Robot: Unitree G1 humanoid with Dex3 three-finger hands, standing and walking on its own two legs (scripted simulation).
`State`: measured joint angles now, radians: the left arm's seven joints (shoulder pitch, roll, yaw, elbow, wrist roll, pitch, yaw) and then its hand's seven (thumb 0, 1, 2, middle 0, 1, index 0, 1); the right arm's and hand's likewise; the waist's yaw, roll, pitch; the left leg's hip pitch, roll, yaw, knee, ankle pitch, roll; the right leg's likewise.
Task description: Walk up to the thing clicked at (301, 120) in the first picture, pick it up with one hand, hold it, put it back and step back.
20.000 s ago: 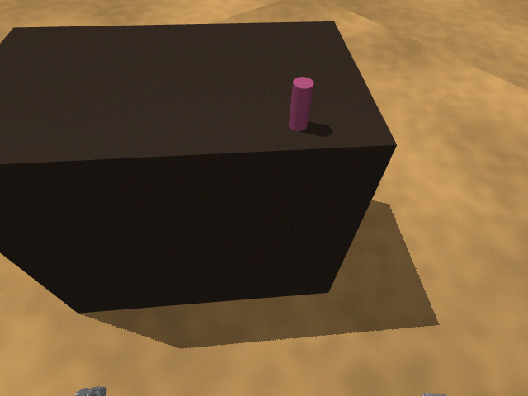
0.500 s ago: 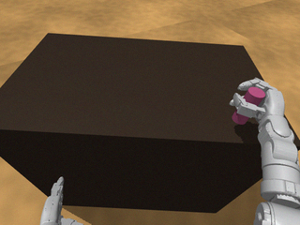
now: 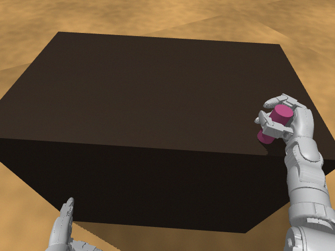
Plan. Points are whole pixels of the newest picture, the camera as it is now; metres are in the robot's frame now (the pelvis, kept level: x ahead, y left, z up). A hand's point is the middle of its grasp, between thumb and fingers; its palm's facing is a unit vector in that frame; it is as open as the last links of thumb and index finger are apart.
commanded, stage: lower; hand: right
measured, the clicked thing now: (273, 125) +0.38 -0.24 +0.09
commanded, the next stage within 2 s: loosen in 0.30 s
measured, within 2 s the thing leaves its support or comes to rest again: rests again in 0.04 s
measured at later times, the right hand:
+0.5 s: hand (269, 122) +0.38 -0.23 +0.10, palm faces +0.19 +0.98 +0.04, open 5.0 cm
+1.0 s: hand (266, 124) +0.39 -0.23 +0.09, palm faces +0.19 +0.98 +0.03, open 10.4 cm
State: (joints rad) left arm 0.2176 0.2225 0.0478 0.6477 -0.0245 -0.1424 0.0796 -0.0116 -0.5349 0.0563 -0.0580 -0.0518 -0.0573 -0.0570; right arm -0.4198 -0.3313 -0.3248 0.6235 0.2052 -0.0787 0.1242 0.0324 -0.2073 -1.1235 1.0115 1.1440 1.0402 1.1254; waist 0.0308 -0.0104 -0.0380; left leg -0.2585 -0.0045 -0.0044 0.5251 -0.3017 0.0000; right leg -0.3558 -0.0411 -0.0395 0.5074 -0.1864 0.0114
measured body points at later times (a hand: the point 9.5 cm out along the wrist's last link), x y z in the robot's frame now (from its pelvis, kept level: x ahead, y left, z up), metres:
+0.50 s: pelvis +0.00 +0.00 +0.00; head +0.01 +0.00 +0.45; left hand +0.15 +0.26 -0.08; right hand +0.37 -0.28 +0.10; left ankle -0.02 +0.12 -0.73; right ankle +0.05 -0.13 -0.73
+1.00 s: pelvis +0.00 +0.00 +0.00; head +0.02 +0.00 +0.45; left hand +0.16 +0.26 -0.08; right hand +0.37 -0.28 +0.09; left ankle -0.02 +0.12 -0.73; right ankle +0.05 -0.13 -0.73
